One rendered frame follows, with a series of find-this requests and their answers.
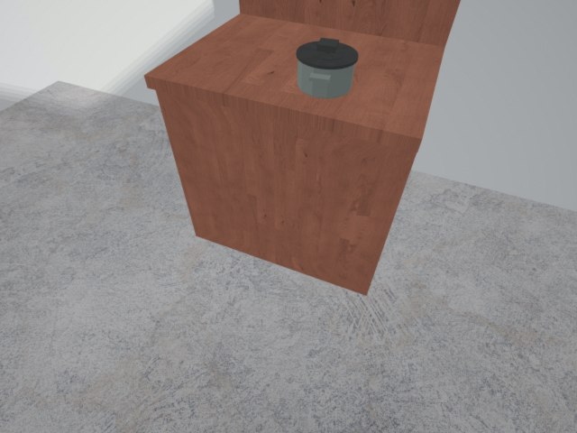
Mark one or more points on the table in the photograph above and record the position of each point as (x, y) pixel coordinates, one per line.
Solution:
(311, 184)

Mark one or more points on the pot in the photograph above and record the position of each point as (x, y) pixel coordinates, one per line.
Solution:
(324, 83)

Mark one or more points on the knob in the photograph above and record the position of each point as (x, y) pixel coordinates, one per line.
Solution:
(327, 45)

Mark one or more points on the lid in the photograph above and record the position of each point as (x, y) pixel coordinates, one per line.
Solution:
(344, 57)

